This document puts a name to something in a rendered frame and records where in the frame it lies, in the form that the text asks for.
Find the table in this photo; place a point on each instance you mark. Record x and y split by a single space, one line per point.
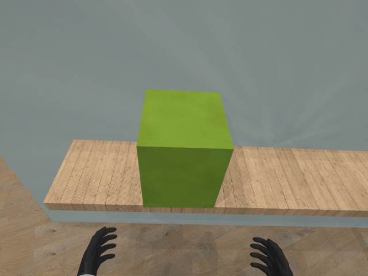
99 175

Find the robot right hand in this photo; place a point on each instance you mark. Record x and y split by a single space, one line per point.
277 264

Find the robot left hand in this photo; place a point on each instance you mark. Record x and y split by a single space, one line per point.
92 257

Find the carton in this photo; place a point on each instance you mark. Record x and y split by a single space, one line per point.
184 148

